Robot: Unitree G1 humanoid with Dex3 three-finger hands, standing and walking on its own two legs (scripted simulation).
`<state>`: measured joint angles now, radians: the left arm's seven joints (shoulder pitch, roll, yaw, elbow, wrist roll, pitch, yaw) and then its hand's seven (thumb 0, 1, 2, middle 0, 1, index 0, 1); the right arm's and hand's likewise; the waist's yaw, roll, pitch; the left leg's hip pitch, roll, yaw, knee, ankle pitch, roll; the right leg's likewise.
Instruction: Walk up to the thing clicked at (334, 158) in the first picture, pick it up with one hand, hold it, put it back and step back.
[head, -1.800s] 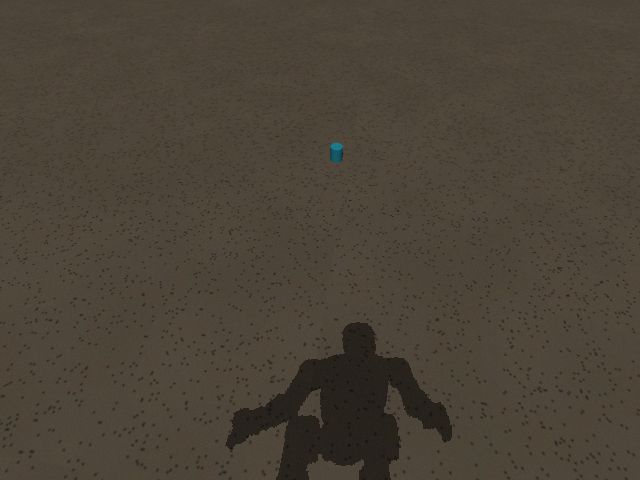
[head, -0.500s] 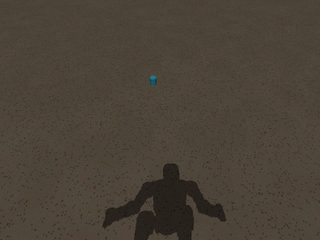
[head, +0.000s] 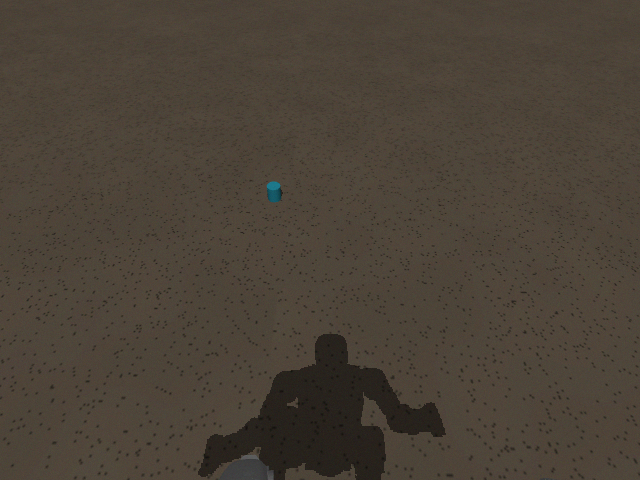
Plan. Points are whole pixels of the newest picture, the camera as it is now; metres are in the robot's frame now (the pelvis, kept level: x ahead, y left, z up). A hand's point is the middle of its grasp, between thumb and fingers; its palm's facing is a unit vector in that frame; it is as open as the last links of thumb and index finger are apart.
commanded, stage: walk up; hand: left
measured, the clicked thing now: (274, 192) +1.46 +0.24 -0.74
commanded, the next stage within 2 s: none
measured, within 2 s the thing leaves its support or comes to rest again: neither
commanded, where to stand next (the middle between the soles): +1.06 +0.02 m, yaw -3 degrees
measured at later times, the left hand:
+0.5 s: hand (154, 325) +0.39 +0.31 -0.13, palm faces -0.16 -0.92 -0.37, open 7.4 cm
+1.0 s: hand (177, 266) +0.53 +0.30 -0.14, palm faces -0.03 -0.92 -0.38, open 7.4 cm
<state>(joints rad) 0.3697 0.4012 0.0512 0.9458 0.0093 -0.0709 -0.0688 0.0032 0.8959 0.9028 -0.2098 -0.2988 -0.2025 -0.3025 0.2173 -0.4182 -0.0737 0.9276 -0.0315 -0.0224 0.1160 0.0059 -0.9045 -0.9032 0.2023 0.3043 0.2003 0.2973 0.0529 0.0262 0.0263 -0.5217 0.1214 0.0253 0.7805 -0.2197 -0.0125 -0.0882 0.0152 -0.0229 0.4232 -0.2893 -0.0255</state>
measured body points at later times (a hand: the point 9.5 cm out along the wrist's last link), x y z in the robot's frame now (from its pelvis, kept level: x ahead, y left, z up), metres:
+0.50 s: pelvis +0.26 +0.04 +0.00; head +0.28 +0.03 +0.45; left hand +0.39 +0.35 -0.10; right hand +0.24 -0.29 -0.12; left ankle +0.18 +0.16 -0.74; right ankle +0.41 -0.12 -0.71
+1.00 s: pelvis +0.49 +0.02 -0.01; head +0.51 +0.02 +0.44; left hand +0.53 +0.35 -0.11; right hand +0.58 -0.30 -0.11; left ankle +0.64 +0.16 -0.72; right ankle +0.44 -0.10 -0.74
